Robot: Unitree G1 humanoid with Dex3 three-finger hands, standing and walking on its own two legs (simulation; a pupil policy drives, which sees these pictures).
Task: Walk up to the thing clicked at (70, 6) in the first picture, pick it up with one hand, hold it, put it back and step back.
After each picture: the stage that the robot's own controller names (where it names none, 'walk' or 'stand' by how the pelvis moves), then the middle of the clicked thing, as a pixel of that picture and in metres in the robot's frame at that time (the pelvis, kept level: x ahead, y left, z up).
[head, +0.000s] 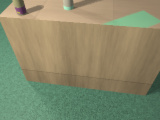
stand; out of the picture +1.07 +0.12 +0.07
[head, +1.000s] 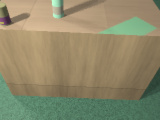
walk; out of the picture +0.96 +0.15 +0.08
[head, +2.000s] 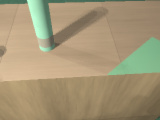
stand; (42, 24) +0.59 +0.17 +0.09
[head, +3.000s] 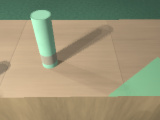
stand; (46, 42) +0.53 +0.18 +0.08
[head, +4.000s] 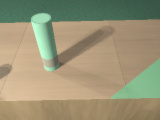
stand; (47, 45) +0.52 +0.17 +0.07
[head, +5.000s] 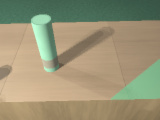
stand; (47, 46) +0.52 +0.17 +0.07
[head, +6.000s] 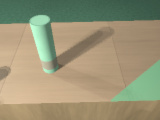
stand; (46, 47) +0.51 +0.17 +0.07
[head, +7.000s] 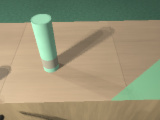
rise first; (47, 46) +0.51 +0.18 +0.07
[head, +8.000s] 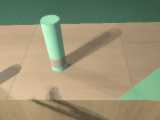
go down; (55, 46) +0.53 +0.17 +0.07
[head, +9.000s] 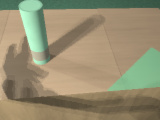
go down; (37, 36) +0.52 +0.15 +0.09
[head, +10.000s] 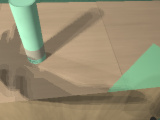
go down; (31, 33) +0.51 +0.16 +0.10
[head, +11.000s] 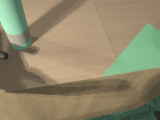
close in; (11, 14) +0.52 +0.17 +0.14
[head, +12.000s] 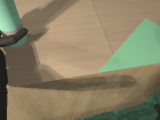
close; (3, 10) +0.53 +0.18 +0.15
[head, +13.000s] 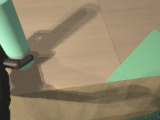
lift; (11, 37) +0.45 +0.19 +0.13
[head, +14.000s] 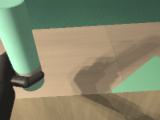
lift; (22, 50) +0.32 +0.17 +0.25
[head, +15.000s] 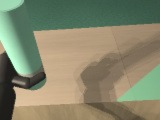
hold; (23, 51) +0.31 +0.16 +0.25
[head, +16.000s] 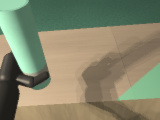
hold; (28, 50) +0.32 +0.15 +0.25
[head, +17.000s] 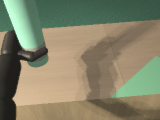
crouch; (28, 27) +0.40 +0.15 +0.26
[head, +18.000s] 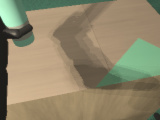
lower; (9, 5) +0.52 +0.16 +0.23
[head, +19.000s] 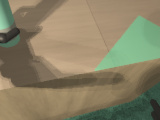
lower; out of the picture +0.54 +0.18 +0.15
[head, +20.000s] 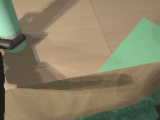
lower; (2, 14) +0.52 +0.17 +0.14
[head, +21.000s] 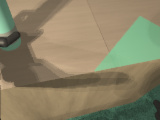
lower; out of the picture +0.53 +0.18 +0.15
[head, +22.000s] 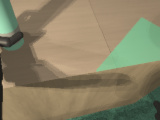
lower; out of the picture +0.52 +0.17 +0.14
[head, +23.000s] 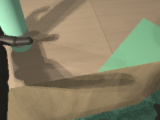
open; (10, 16) +0.52 +0.16 +0.14
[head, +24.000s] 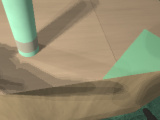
sink last; (22, 22) +0.50 +0.14 +0.13
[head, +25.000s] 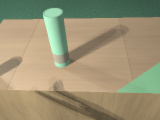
sink last; (58, 40) +0.53 +0.16 +0.10
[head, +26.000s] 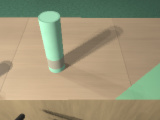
stand; (53, 45) +0.49 +0.15 +0.08
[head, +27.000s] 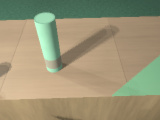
stand; (50, 45) +0.50 +0.16 +0.08
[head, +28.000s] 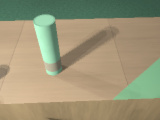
stand; (49, 48) +0.49 +0.16 +0.08
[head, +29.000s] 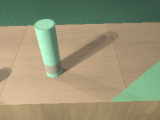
walk; (50, 51) +0.49 +0.16 +0.07
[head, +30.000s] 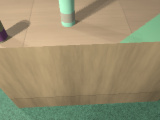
walk; (66, 0) +0.73 +0.11 +0.09
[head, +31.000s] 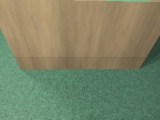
walk; out of the picture +1.09 +0.10 +0.09
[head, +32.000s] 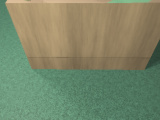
stand; out of the picture +1.20 +0.11 +0.09
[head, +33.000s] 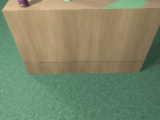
stand; out of the picture +1.21 +0.12 +0.07
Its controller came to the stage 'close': yes
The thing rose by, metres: 0.20
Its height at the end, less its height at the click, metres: +0.00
